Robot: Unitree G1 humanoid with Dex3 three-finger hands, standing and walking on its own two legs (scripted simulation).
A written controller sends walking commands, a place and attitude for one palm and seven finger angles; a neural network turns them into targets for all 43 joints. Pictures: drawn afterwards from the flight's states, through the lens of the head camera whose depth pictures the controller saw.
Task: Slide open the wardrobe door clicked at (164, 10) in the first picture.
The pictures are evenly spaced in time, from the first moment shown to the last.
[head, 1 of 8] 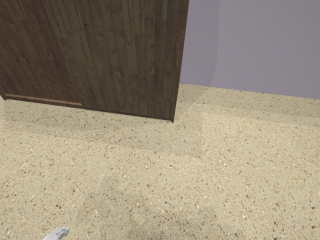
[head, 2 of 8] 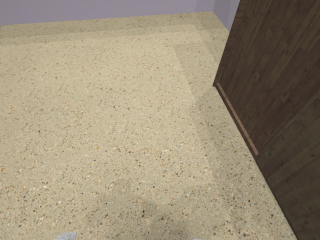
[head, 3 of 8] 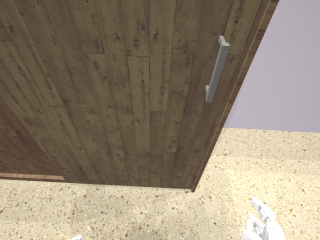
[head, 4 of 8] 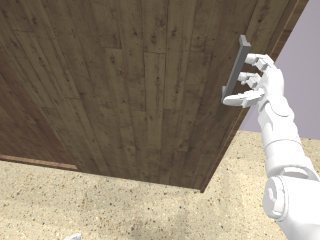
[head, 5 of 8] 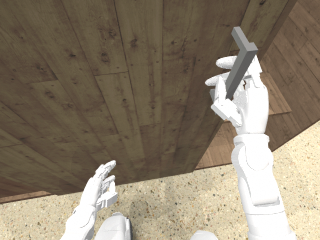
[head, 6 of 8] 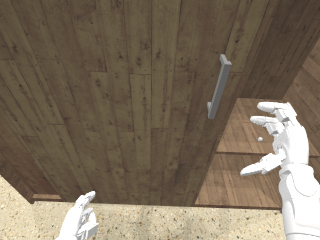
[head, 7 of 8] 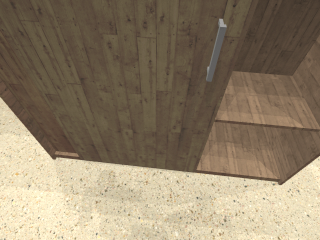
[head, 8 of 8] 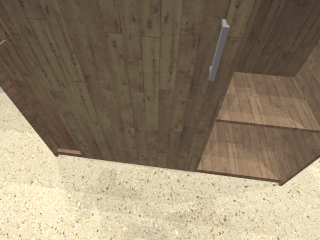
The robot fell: no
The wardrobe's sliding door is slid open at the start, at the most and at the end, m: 0.00 0.56 0.56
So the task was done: yes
